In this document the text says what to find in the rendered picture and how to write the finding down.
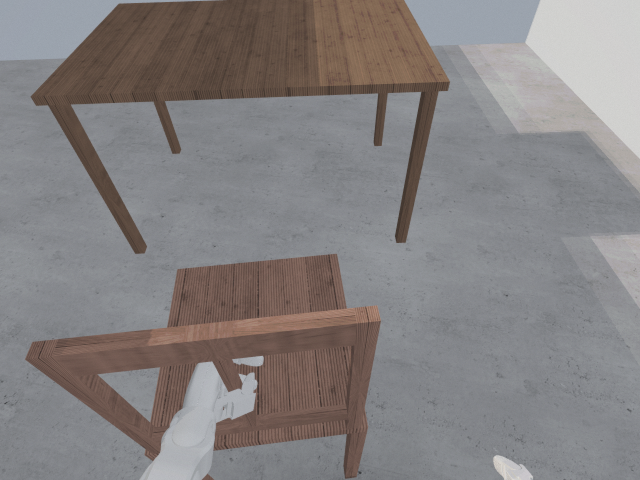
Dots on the robot left hand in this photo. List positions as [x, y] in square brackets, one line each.
[206, 386]

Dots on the robot right hand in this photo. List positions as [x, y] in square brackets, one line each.
[510, 470]

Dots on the robot left forearm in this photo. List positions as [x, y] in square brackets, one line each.
[186, 447]

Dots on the table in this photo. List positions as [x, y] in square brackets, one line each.
[230, 49]

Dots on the chair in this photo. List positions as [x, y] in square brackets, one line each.
[318, 355]

